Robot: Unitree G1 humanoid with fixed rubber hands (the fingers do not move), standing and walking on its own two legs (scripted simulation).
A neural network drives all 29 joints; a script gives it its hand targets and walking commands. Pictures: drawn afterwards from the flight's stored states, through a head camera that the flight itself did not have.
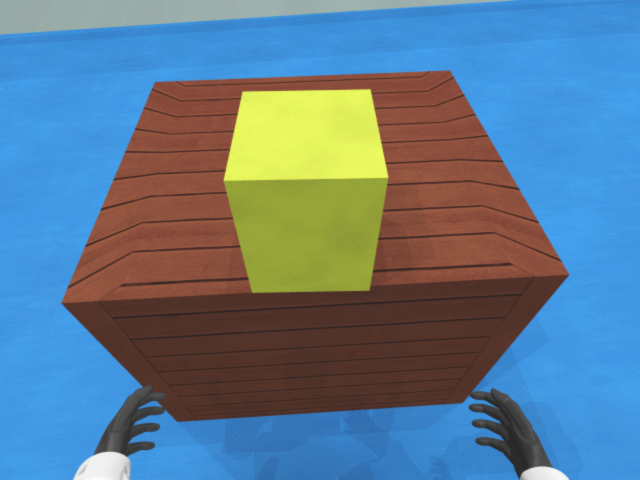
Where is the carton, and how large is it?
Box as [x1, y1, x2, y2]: [224, 89, 387, 292]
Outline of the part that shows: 370,89 242,92 224,177 224,183 252,292 369,290 387,182 387,173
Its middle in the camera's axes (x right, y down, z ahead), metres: -0.01 -0.07 +0.64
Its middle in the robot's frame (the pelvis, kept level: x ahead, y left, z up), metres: +0.53 +0.03 +0.03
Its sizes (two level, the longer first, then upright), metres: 0.210 0.200 0.250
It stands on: a pedestal, 0.68 m high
